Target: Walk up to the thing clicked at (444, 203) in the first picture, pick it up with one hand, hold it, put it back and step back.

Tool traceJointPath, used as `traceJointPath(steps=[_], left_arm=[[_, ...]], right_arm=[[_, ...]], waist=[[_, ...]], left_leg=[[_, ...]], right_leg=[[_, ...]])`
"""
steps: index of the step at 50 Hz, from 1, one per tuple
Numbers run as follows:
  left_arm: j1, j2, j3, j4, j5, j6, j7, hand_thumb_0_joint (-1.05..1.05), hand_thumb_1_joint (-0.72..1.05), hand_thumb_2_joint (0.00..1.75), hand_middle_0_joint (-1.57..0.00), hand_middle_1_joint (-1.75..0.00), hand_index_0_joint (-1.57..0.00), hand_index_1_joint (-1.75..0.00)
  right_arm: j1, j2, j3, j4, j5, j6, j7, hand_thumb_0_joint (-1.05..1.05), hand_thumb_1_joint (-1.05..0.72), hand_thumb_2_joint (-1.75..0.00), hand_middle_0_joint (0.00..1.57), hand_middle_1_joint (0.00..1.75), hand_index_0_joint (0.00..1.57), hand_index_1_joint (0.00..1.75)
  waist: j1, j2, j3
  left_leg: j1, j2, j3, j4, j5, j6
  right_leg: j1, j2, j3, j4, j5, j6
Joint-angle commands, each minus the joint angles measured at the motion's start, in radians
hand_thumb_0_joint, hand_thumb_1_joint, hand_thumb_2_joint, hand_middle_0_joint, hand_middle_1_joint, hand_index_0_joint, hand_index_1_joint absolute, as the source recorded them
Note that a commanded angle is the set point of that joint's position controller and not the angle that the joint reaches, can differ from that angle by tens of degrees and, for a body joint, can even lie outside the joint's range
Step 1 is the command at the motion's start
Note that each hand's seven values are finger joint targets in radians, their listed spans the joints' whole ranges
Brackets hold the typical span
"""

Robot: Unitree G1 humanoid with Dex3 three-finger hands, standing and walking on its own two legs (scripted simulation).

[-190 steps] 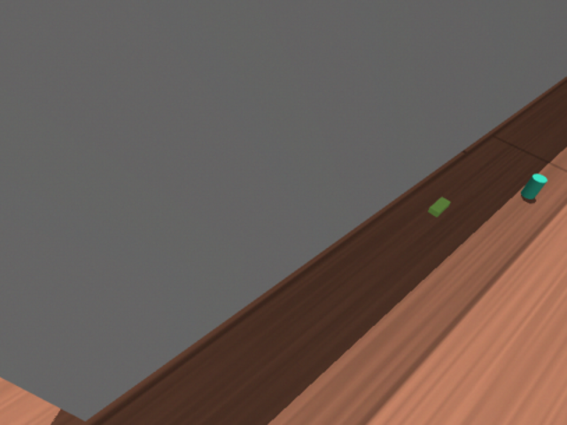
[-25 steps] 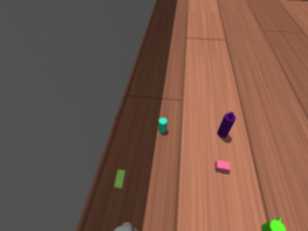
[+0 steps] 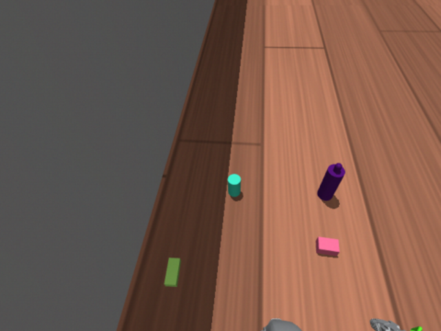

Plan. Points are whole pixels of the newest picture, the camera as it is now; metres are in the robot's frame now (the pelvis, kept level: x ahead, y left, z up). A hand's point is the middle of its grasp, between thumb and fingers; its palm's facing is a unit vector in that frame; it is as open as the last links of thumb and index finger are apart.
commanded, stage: walk up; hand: left
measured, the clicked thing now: (172, 272) +0.45 +0.25 -0.73
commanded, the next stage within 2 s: none
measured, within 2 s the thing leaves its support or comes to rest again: neither
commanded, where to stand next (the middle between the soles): +0.06 +0.02 m, yaw +1 degrees
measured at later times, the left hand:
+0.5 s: hand out of the picture +0.11 +0.26 -0.12, palm faces +0.01 -0.94 -0.34, open 7.4 cm
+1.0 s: hand out of the picture +0.09 +0.26 -0.12, palm faces +0.03 -0.94 -0.34, open 7.4 cm
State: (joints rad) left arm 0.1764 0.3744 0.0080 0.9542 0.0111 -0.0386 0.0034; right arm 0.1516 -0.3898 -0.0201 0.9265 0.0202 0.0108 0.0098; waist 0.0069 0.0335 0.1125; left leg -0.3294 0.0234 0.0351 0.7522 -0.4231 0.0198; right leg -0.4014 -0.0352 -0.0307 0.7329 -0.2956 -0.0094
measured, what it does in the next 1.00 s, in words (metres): stands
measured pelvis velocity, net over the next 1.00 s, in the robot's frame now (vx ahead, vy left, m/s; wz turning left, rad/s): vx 0.02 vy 0.00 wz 0.03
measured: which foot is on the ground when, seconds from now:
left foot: down 0.00-1.00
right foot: down 0.00-1.00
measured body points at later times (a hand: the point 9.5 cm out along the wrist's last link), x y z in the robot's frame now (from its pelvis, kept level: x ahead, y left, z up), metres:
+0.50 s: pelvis +0.01 +0.00 +0.03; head +0.02 +0.00 +0.48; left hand +0.11 +0.31 -0.10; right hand +0.09 -0.31 -0.10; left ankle +0.01 +0.13 -0.71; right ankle +0.06 -0.12 -0.71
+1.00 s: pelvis +0.02 +0.00 +0.03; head +0.03 +0.00 +0.48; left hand +0.09 +0.31 -0.10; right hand +0.11 -0.29 -0.10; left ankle +0.01 +0.13 -0.71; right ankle +0.06 -0.12 -0.71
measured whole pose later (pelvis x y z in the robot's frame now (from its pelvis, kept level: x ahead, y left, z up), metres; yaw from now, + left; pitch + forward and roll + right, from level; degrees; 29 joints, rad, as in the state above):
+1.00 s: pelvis +0.02 +0.00 +0.03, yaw +2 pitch -2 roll +0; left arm 0.07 0.34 0.02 1.17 0.01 -0.02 -0.01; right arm 0.08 -0.35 -0.01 1.16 0.00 0.00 0.02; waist 0.01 0.01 0.05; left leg -0.13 0.01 0.01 0.35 -0.20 -0.01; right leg -0.18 -0.04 -0.06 0.34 -0.12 0.01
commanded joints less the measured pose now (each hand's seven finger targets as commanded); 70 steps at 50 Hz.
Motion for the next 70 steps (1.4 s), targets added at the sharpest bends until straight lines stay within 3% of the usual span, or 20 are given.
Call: traceJointPath(steps=[1, 3, 6, 26, 40, 50, 51, 54, 55, 56, 57, 58, 60, 62, 64, 65, 66, 67, 69, 70], left_arm=[[-0.071, 0.24, 0.056, -0.052, -0.008, -0.011, 0.022, 0.0, 0.9, 0.9, -0.2, -0.3, -0.2, -0.3], [-0.081, 0.233, 0.055, -0.026, -0.01, -0.005, 0.019, 0.0, 0.9, 0.9, -0.2, -0.3, -0.2, -0.3], [-0.129, 0.23, 0.051, 0.003, -0.006, -0.003, 0.016, 0.0, 0.9, 0.9, -0.2, -0.3, -0.2, -0.3], [-0.207, 0.193, 0.04, 0.141, -0.009, 0.0, -0.002, 0.0, 0.9, 0.9, -0.2, -0.3, -0.2, -0.3], [-0.182, 0.189, 0.046, 0.156, -0.003, -0.001, -0.001, 0.0, 0.9, 0.9, -0.2, -0.3, -0.2, -0.3], [-0.173, 0.177, 0.049, 0.153, -0.004, 0.001, 0.001, 0.0, 0.9, 0.9, -0.2, -0.3, -0.2, -0.3], [-0.167, 0.26, 0.08, 0.137, -0.02, 0.005, 0.025, 0.0, 0.9, 0.9, -0.2, -0.3, -0.2, -0.3], [-0.106, 0.277, 0.093, 0.115, -0.026, 0.014, 0.045, 0.0, 0.9, 0.9, -0.2, -0.3, -0.2, -0.3], [-0.122, 0.29, 0.099, 0.093, -0.022, 0.018, 0.051, 0.0, 0.9, 0.9, -0.2, -0.3, -0.2, -0.3], [-0.148, 0.303, 0.103, 0.072, -0.012, 0.023, 0.056, 0.0, 0.9, 0.9, -0.2, -0.3, -0.2, -0.3], [-0.148, 0.312, 0.108, 0.044, 0.003, 0.023, 0.062, 0.0, 0.9, 0.9, -0.2, -0.3, -0.2, -0.3], [-0.156, 0.306, 0.11, 0.029, 0.011, 0.023, 0.067, 0.0, 0.9, 0.9, -0.2, -0.3, -0.2, -0.3], [-0.215, 0.296, 0.107, 0.001, 0.027, 0.024, 0.063, 0.0, 0.9, 0.9, -0.2, -0.3, -0.2, -0.3], [-0.224, 0.256, 0.094, -0.022, 0.059, 0.025, 0.038, 0.0, 0.9, 0.9, -0.2, -0.3, -0.2, -0.3], [-0.24, 0.195, 0.081, -0.032, 0.055, 0.067, 0.007, 0.0, 0.9, 0.9, -0.2, -0.3, -0.2, -0.3], [-0.203, 0.104, 0.061, -0.06, 0.041, 0.087, -0.001, 0.0, 0.9, 0.9, -0.2, -0.3, -0.2, -0.3], [-0.18, 0.139, 0.078, -0.073, 0.04, 0.096, -0.002, 0.0, 0.9, 0.9, -0.2, -0.3, -0.2, -0.3], [-0.242, 0.237, 0.098, -0.055, 0.041, 0.098, 0.005, 0.0, 0.9, 0.9, -0.2, -0.3, -0.2, -0.3], [-0.12, 0.263, 0.117, -0.03, 0.032, 0.105, -0.018, 0.0, 0.9, 0.9, -0.2, -0.3, -0.2, -0.3], [-0.097, 0.276, 0.126, -0.025, 0.036, 0.11, -0.025, 0.0, 0.9, 0.9, -0.2, -0.3, -0.2, -0.3]], right_arm=[[0.065, -0.224, -0.057, 0.004, -0.012, -0.033, -0.012, 0.0, -0.9, -0.9, 0.2, 0.3, 0.2, 0.3], [-0.021, -0.232, -0.049, 0.01, -0.01, -0.036, -0.003, 0.0, -0.9, -0.9, 0.2, 0.3, 0.2, 0.3], [-0.048, -0.208, -0.034, 0.045, -0.015, -0.03, -0.003, 0.0, -0.9, -0.9, 0.2, 0.3, 0.2, 0.3], [-0.12, -0.193, -0.02, 0.166, -0.021, -0.035, -0.001, 0.0, -0.9, -0.9, 0.2, 0.3, 0.2, 0.3], [-0.119, -0.18, -0.025, 0.17, -0.024, -0.028, -0.002, 0.0, -0.9, -0.9, 0.2, 0.3, 0.2, 0.3], [-0.114, -0.176, -0.029, 0.17, -0.022, -0.029, -0.005, 0.0, -0.9, -0.9, 0.2, 0.3, 0.2, 0.3], [-0.134, -0.255, -0.063, 0.156, -0.035, 0.002, 0.002, 0.0, -0.9, -0.9, 0.2, 0.3, 0.2, 0.3], [-0.107, -0.208, -0.068, 0.111, -0.024, 0.027, 0.006, 0.0, -0.9, -0.9, 0.2, 0.3, 0.2, 0.3], [-0.085, -0.197, -0.071, 0.094, -0.029, 0.035, 0.01, 0.0, -0.9, -0.9, 0.2, 0.3, 0.2, 0.3], [-0.071, -0.187, -0.075, 0.078, -0.031, 0.05, 0.016, 0.0, -0.9, -0.9, 0.2, 0.3, 0.2, 0.3], [-0.063, -0.184, -0.077, 0.052, -0.043, 0.067, 0.023, 0.0, -0.9, -0.9, 0.2, 0.3, 0.2, 0.3], [-0.059, -0.183, -0.083, 0.037, -0.041, 0.078, 0.028, 0.0, -0.9, -0.9, 0.2, 0.3, 0.2, 0.3], [0.0, -0.188, -0.096, 0.032, -0.042, 0.076, 0.039, 0.0, -0.9, -0.9, 0.2, 0.3, 0.2, 0.3], [0.063, -0.18, -0.097, 0.063, -0.038, 0.047, 0.04, 0.0, -0.9, -0.9, 0.2, 0.3, 0.2, 0.3], [0.224, -0.186, -0.11, 0.149, -0.051, -0.001, 0.017, 0.0, -0.9, -0.9, 0.2, 0.3, 0.2, 0.3], [0.218, -0.263, -0.12, 0.129, -0.084, -0.025, -0.007, 0.0, -0.9, -0.9, 0.2, 0.3, 0.2, 0.3], [0.126, -0.39, -0.137, 0.058, -0.092, -0.041, -0.028, 0.0, -0.9, -0.9, 0.2, 0.3, 0.2, 0.3], [0.032, -0.426, -0.138, 0.038, -0.061, -0.052, -0.039, 0.0, -0.9, -0.9, 0.2, 0.3, 0.2, 0.3], [0.0, -0.37, -0.131, 0.032, -0.058, -0.078, -0.067, 0.0, -0.9, -0.9, 0.2, 0.3, 0.2, 0.3], [0.05, -0.359, -0.139, 0.028, -0.06, -0.085, -0.08, 0.0, -0.9, -0.9, 0.2, 0.3, 0.2, 0.3]], waist=[[-0.032, -0.148, -0.212], [0.005, -0.082, -0.185], [-0.007, -0.073, -0.153], [-0.001, -0.025, -0.166], [-0.003, -0.045, -0.137], [-0.004, -0.024, -0.169], [0.01, 0.026, -0.075], [0.017, -0.047, -0.183], [0.012, -0.121, -0.205], [0.016, -0.204, -0.196], [0.022, -0.211, -0.172], [0.011, -0.195, -0.16], [-0.036, -0.198, -0.199], [-0.032, -0.241, -0.256], [-0.107, -0.104, -0.216], [-0.098, 0.149, -0.115], [-0.058, 0.126, -0.031], [-0.058, 0.041, 0.04], [0.019, -0.029, -0.009], [0.009, -0.022, -0.049]], left_leg=[[0.134, 0.092, -0.12, -0.193, 0.278, 0.038], [0.046, 0.122, -0.158, -0.226, 0.22, 0.061], [0.038, 0.093, -0.131, -0.278, 0.15, 0.04], [0.147, 0.109, -0.121, -0.457, 0.264, 0.01], [0.172, 0.101, -0.121, -0.468, 0.249, 0.007], [0.175, 0.112, -0.127, -0.479, 0.326, 0.003], [0.128, 0.082, -0.118, -0.373, 0.54, 0.0], [0.156, 0.041, -0.068, -0.211, 0.536, -0.008], [0.119, 0.013, -0.048, -0.109, 0.38, -0.012], [0.059, -0.037, -0.041, 0.043, 0.028, -0.019], [0.02, -0.021, -0.099, 0.19, -0.099, -0.017], [0.009, -0.007, -0.149, 0.277, -0.118, -0.011], [0.03, 0.026, -0.14, 0.241, -0.096, -0.003], [0.079, 0.012, -0.055, -0.033, -0.107, -0.007], [0.325, -0.031, 0.003, -0.373, 0.03, -0.025], [0.328, 0.129, -0.31, -0.516, -0.155, -0.003], [0.131, 0.35, -0.653, -0.607, -0.263, 0.081], [-0.032, 0.413, -0.694, -0.621, -0.226, 0.163], [0.171, 0.307, -0.445, -0.465, 0.164, 0.135], [0.245, 0.272, -0.368, -0.416, 0.297, 0.105]], right_leg=[[0.068, -0.152, 0.179, -0.168, 0.309, -0.079], [0.132, -0.088, 0.121, -0.185, 0.111, -0.044], [0.136, -0.114, 0.15, -0.245, 0.063, -0.055], [0.293, -0.107, 0.092, -0.415, 0.192, -0.012], [0.249, -0.11, 0.102, -0.473, 0.108, -0.002], [0.309, -0.108, 0.074, -0.437, 0.218, 0.0], [0.249, -0.143, 0.091, -0.358, 0.453, -0.007], [0.277, -0.206, 0.122, -0.324, 0.596, -0.074], [0.293, -0.263, 0.172, -0.337, 0.617, -0.121], [0.274, -0.353, 0.244, -0.368, 0.649, -0.198], [0.206, -0.412, 0.278, -0.392, 0.606, -0.251], [0.157, -0.414, 0.261, -0.388, 0.535, -0.267], [0.135, -0.331, 0.16, -0.365, 0.28, -0.217], [0.16, -0.228, 0.112, -0.33, -0.133, -0.165], [-0.048, -0.112, 0.025, -0.071, -0.376, -0.107], [-0.257, 0.02, 0.016, 0.177, -0.362, -0.058], [-0.322, 0.054, 0.168, 0.24, -0.288, -0.019], [-0.223, -0.023, 0.274, 0.244, -0.215, -0.01], [-0.248, 0.007, 0.304, 0.311, -0.095, -0.004], [-0.255, 0.024, 0.3, 0.342, -0.076, 0.003]])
